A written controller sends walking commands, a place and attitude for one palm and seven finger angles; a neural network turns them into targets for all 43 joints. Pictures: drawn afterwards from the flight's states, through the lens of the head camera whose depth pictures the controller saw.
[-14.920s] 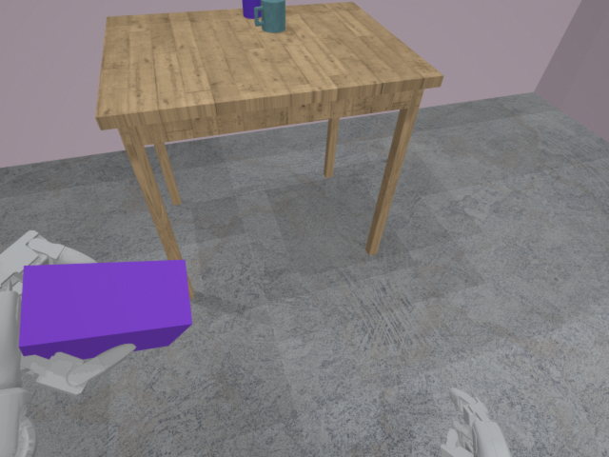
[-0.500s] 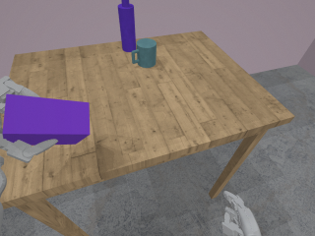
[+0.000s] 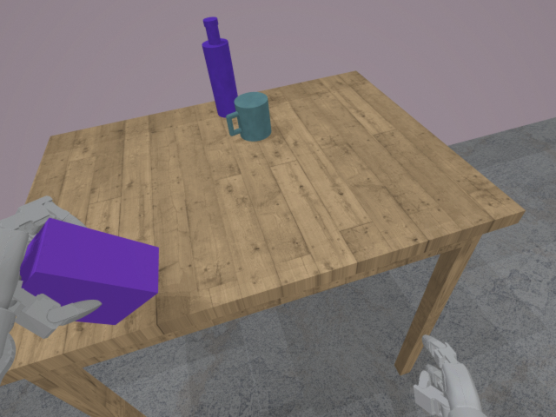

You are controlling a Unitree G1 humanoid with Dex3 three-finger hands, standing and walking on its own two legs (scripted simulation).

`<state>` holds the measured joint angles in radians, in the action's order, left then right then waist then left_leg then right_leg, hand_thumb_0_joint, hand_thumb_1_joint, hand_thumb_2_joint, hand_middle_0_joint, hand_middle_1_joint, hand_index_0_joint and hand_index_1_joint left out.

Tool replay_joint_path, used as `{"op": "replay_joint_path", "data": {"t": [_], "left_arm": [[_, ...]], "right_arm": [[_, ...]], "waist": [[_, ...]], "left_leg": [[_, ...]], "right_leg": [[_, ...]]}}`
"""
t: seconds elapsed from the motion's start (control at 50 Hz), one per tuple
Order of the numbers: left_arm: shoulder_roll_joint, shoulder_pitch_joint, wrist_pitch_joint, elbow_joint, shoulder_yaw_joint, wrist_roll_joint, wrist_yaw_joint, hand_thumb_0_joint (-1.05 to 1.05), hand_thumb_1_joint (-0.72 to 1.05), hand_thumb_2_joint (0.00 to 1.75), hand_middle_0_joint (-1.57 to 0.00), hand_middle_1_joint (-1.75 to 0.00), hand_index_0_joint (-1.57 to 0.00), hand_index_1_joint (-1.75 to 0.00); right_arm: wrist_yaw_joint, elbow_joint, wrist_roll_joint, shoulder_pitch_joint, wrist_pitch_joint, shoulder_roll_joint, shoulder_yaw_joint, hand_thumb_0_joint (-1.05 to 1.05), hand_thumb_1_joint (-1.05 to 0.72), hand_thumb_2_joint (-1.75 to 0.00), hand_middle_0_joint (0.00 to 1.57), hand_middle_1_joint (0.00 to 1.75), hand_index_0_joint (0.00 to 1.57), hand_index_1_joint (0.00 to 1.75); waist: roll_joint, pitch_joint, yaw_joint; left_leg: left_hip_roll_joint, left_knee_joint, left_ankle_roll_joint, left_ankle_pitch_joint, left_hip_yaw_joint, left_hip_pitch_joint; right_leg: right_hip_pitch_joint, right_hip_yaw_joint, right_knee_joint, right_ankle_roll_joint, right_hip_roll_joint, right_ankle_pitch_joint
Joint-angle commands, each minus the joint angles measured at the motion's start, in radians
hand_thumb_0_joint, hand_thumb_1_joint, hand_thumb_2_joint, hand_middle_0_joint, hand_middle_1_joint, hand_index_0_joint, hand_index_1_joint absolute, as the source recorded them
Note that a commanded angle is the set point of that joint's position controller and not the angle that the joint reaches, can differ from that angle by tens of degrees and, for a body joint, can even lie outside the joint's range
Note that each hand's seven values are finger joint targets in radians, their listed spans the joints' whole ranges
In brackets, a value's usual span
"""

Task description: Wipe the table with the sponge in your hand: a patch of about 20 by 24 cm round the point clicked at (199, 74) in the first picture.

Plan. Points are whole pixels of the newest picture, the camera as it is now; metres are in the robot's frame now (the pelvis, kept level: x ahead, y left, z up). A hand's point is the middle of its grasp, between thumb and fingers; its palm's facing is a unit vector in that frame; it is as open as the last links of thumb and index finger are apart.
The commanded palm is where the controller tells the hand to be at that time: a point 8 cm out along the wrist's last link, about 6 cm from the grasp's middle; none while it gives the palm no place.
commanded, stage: turn the palm down, sponge in hand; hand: left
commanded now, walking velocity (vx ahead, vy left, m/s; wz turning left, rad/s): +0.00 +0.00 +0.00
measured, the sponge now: (104, 281) +0.22 +0.26 +0.13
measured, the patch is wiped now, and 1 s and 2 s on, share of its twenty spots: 0.00 0.00 0.00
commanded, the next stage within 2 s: move the sponge above the wiping area in 1.58 s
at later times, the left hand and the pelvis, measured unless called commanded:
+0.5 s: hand (70, 259) +0.22 +0.27 +0.19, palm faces +0.26 -0.38 -0.89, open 10.4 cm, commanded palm +0.17 +0.29 +0.26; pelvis -0.01 +0.00 +0.00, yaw -1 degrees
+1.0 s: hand (47, 234) +0.23 +0.30 +0.21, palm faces +0.24 -0.16 -0.96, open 10.4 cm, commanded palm +0.18 +0.31 +0.29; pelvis -0.02 +0.03 +0.01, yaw -1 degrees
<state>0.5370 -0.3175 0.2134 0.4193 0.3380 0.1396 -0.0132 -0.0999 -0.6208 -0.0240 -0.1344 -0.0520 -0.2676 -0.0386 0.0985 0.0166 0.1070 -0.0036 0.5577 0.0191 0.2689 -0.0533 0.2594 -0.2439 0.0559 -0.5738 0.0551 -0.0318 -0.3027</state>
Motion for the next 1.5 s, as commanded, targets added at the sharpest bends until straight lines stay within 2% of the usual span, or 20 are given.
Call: {"op": "replay_joint_path", "data": {"t": [0.0, 0.06, 0.08, 0.14, 0.16, 0.28, 0.38, 0.44, 0.46, 0.56, 0.68, 0.76, 0.86, 0.92, 0.96, 1.08, 1.16, 1.28, 1.36, 1.48], "left_arm": [[0.292, 0.133, -0.095, 0.311, 0.130, 0.051, 0.017, 0.00, 0.10, 1.30, -1.20, -1.60, -1.20, -1.60], [0.376, 0.055, -0.129, 0.339, 0.241, 0.065, -0.020, 0.00, 0.10, 1.30, -1.20, -1.60, -1.20, -1.60], [0.329, 0.076, -0.135, 0.347, 0.216, 0.068, -0.037, 0.00, 0.10, 1.30, -1.20, -1.60, -1.20, -1.60], [0.324, -0.007, -0.092, 0.258, 0.248, 0.055, -0.076, 0.00, 0.10, 1.30, -1.20, -1.60, -1.20, -1.60], [0.326, 0.002, -0.056, 0.224, 0.243, 0.063, -0.086, 0.00, 0.10, 1.30, -1.20, -1.60, -1.20, -1.60], [0.350, 0.151, 0.105, 0.175, 0.130, 0.142, -0.047, 0.00, 0.10, 1.30, -1.20, -1.60, -1.20, -1.60], [0.374, 0.320, 0.076, 0.283, 0.052, 0.234, 0.008, 0.00, 0.10, 1.30, -1.20, -1.60, -1.20, -1.60], [0.404, 0.297, 0.047, 0.290, 0.072, 0.278, 0.007, 0.00, 0.10, 1.30, -1.20, -1.60, -1.20, -1.60], [0.436, 0.300, 0.058, 0.286, 0.103, 0.296, -0.004, 0.00, 0.10, 1.30, -1.20, -1.60, -1.20, -1.60], [0.439, 0.343, 0.134, 0.188, 0.133, 0.345, -0.049, 0.00, 0.10, 1.30, -1.20, -1.60, -1.20, -1.60], [0.343, 0.423, 0.250, 0.113, -0.017, 0.385, 0.018, 0.00, 0.10, 1.30, -1.20, -1.60, -1.20, -1.60], [0.294, 0.513, 0.273, 0.141, -0.121, 0.440, 0.082, 0.00, 0.10, 1.30, -1.20, -1.60, -1.20, -1.60], [0.408, 0.662, 0.263, 0.244, -0.095, 0.566, 0.090, 0.00, 0.10, 1.30, -1.20, -1.60, -1.20, -1.60], [0.437, 0.657, 0.259, 0.207, -0.069, 0.613, 0.075, 0.00, 0.10, 1.30, -1.20, -1.60, -1.20, -1.60], [0.468, 0.690, 0.276, 0.206, -0.027, 0.624, 0.066, 0.00, 0.10, 1.30, -1.20, -1.60, -1.20, -1.60], [0.323, 0.582, 0.306, 0.056, -0.114, 0.585, 0.095, 0.00, 0.10, 1.30, -1.20, -1.60, -1.20, -1.60], [0.270, 0.563, 0.306, 0.113, -0.168, 0.595, 0.111, 0.00, 0.10, 1.30, -1.20, -1.60, -1.20, -1.60], [0.390, 0.668, 0.279, 0.263, -0.103, 0.644, 0.072, 0.00, 0.10, 1.30, -1.20, -1.60, -1.20, -1.60], [0.461, 0.674, 0.278, 0.229, -0.032, 0.667, 0.048, 0.00, 0.10, 1.30, -1.20, -1.60, -1.20, -1.60], [0.330, 0.598, 0.295, 0.044, -0.118, 0.612, 0.077, 0.00, 0.10, 1.30, -1.20, -1.60, -1.20, -1.60]], "right_arm": [[-0.029, 0.206, 0.005, 0.153, -0.083, -0.075, 0.031, 0.00, -0.90, -0.90, 0.20, 0.30, 0.20, 0.30], [-0.021, 0.207, 0.002, 0.153, -0.094, -0.076, 0.037, 0.00, -0.90, -0.90, 0.20, 0.30, 0.20, 0.30], [-0.016, 0.202, 0.006, 0.139, -0.091, -0.067, 0.035, 0.00, -0.90, -0.90, 0.20, 0.30, 0.20, 0.30], [-0.011, 0.183, -0.002, 0.106, -0.071, -0.082, 0.054, 0.00, -0.90, -0.90, 0.20, 0.30, 0.20, 0.30], [-0.005, 0.181, -0.015, 0.139, -0.063, -0.082, 0.050, 0.00, -0.90, -0.90, 0.20, 0.30, 0.20, 0.30], [-0.025, 0.202, -0.031, 0.176, -0.038, -0.114, 0.046, 0.00, -0.90, -0.90, 0.20, 0.30, 0.20, 0.30], [-0.045, 0.224, -0.031, 0.234, -0.076, -0.097, 0.026, 0.00, -0.90, -0.90, 0.20, 0.30, 0.20, 0.30], [-0.052, 0.210, -0.019, 0.228, -0.085, -0.096, 0.029, 0.00, -0.90, -0.90, 0.20, 0.30, 0.20, 0.30], [-0.049, 0.211, -0.026, 0.267, -0.094, -0.090, 0.018, 0.00, -0.90, -0.90, 0.20, 0.30, 0.20, 0.30], [-0.026, 0.181, -0.028, 0.301, -0.067, -0.085, 0.012, 0.00, -0.90, -0.90, 0.20, 0.30, 0.20, 0.30], [-0.011, 0.180, -0.040, 0.340, -0.034, -0.099, 0.000, 0.00, -0.90, -0.90, 0.20, 0.30, 0.20, 0.30], [-0.015, 0.199, -0.058, 0.417, -0.039, -0.073, -0.022, 0.00, -0.90, -0.90, 0.20, 0.30, 0.20, 0.30], [-0.016, 0.200, -0.039, 0.444, -0.045, -0.072, -0.026, 0.00, -0.90, -0.90, 0.20, 0.30, 0.20, 0.30], [-0.005, 0.171, -0.019, 0.402, -0.031, -0.080, -0.020, 0.00, -0.90, -0.90, 0.20, 0.30, 0.20, 0.30], [0.003, 0.174, -0.030, 0.456, -0.028, -0.069, -0.029, 0.00, -0.90, -0.90, 0.20, 0.30, 0.20, 0.30], [0.022, 0.157, -0.042, 0.423, 0.004, -0.075, -0.026, 0.00, -0.90, -0.90, 0.20, 0.30, 0.20, 0.30], [0.030, 0.190, -0.059, 0.462, 0.001, -0.057, -0.032, 0.00, -0.90, -0.90, 0.20, 0.30, 0.20, 0.30], [0.019, 0.190, -0.029, 0.437, -0.023, -0.072, -0.022, 0.00, -0.90, -0.90, 0.20, 0.30, 0.20, 0.30], [0.022, 0.174, -0.029, 0.454, -0.022, -0.065, -0.024, 0.00, -0.90, -0.90, 0.20, 0.30, 0.20, 0.30], [0.029, 0.149, -0.042, 0.420, -0.001, -0.076, -0.016, 0.00, -0.90, -0.90, 0.20, 0.30, 0.20, 0.30]], "waist": [[-0.113, 0.151, -0.005], [-0.058, 0.167, 0.024], [-0.038, 0.182, 0.016], [-0.039, 0.147, 0.020], [-0.005, 0.112, 0.022], [-0.118, 0.082, -0.001], [-0.074, 0.132, -0.005], [-0.051, 0.140, 0.007], [0.001, 0.129, 0.019], [0.048, 0.122, 0.047], [-0.064, 0.112, 0.029], [-0.062, 0.092, 0.021], [0.039, 0.196, 0.043], [0.041, 0.226, 0.055], [0.044, 0.224, 0.069], [-0.047, 0.135, 0.050], [-0.020, 0.139, 0.042], [0.031, 0.264, 0.058], [0.043, 0.240, 0.071], [-0.051, 0.146, 0.048]], "left_leg": [[-0.011, -0.033, -0.063, -0.203, 0.070, -0.081], [-0.015, -0.015, -0.052, -0.238, 0.076, -0.078], [-0.011, -0.012, -0.048, -0.260, 0.077, -0.074], [-0.001, -0.008, -0.038, -0.241, 0.083, -0.035], [-0.004, -0.008, -0.033, -0.232, 0.085, -0.029], [0.001, -0.023, -0.048, -0.162, 0.081, -0.009], [-0.011, -0.032, -0.056, -0.146, 0.069, -0.071], [-0.014, -0.048, -0.054, -0.142, 0.059, -0.091], [-0.018, -0.053, -0.046, -0.133, 0.058, -0.095], [-0.012, -0.101, -0.024, -0.147, 0.049, -0.065], [0.003, -0.146, -0.028, -0.140, 0.047, -0.056], [-0.009, -0.176, -0.036, -0.068, 0.034, -0.080], [-0.018, -0.192, -0.040, -0.100, 0.008, -0.123], [-0.015, -0.197, -0.035, -0.174, -0.003, -0.132], [-0.016, -0.198, -0.031, -0.181, -0.011, -0.130], [0.000, -0.202, -0.025, -0.186, 0.010, -0.098], [-0.004, -0.202, -0.028, -0.155, 0.011, -0.110], [-0.015, -0.183, -0.040, -0.221, 0.005, -0.149], [-0.021, -0.184, -0.035, -0.262, -0.009, -0.160], [-0.007, -0.180, -0.030, -0.224, 0.020, -0.127]], "right_leg": [[0.045, -0.073, 0.129, -0.061, 0.049, 0.210], [0.059, -0.089, 0.124, -0.057, 0.048, 0.257], [0.066, -0.077, 0.116, -0.056, 0.058, 0.292], [0.085, -0.097, 0.115, -0.072, 0.078, 0.345], [0.077, -0.115, 0.129, -0.064, 0.072, 0.317], [0.050, -0.123, 0.145, -0.083, 0.078, 0.206], [0.026, -0.129, 0.166, -0.071, 0.069, 0.094], [0.033, -0.122, 0.172, -0.063, 0.065, 0.076], [0.029, -0.138, 0.181, -0.050, 0.055, 0.047], [0.074, -0.110, 0.171, -0.031, 0.044, 0.074], [0.081, -0.061, 0.175, -0.041, 0.045, 0.095], [0.051, -0.063, 0.194, -0.036, 0.031, 0.020], [0.113, -0.084, 0.167, -0.008, 0.020, 0.039], [0.147, -0.067, 0.162, 0.000, 0.023, 0.090], [0.155, -0.103, 0.166, 0.015, 0.009, 0.087], [0.116, -0.051, 0.194, -0.003, 0.029, 0.123], [0.105, -0.063, 0.193, -0.003, 0.021, 0.107], [0.168, -0.072, 0.163, 0.007, 0.026, 0.129], [0.166, -0.123, 0.179, 0.026, 0.007, 0.141], [0.120, -0.082, 0.214, 0.000, 0.038, 0.149]]}}
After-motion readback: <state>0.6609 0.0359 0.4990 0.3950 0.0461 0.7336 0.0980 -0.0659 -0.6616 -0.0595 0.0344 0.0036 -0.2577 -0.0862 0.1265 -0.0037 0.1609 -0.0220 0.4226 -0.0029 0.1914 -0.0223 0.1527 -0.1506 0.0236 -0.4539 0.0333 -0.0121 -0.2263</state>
